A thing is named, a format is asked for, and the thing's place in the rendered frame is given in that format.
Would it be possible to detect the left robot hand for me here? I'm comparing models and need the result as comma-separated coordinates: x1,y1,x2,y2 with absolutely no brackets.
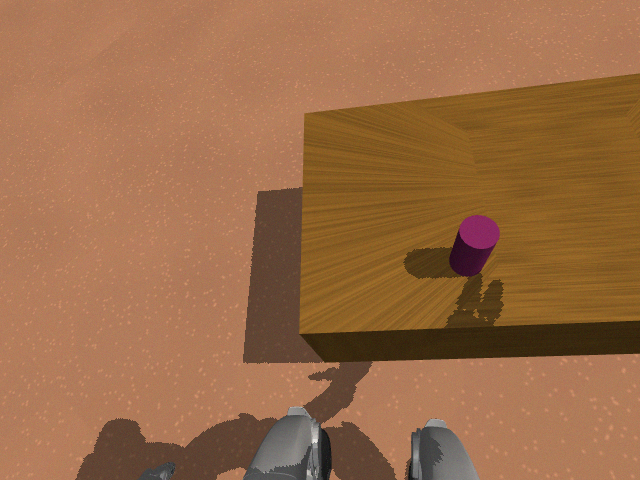
138,462,176,480

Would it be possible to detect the can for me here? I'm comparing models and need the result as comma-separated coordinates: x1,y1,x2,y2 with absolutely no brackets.
449,215,500,277

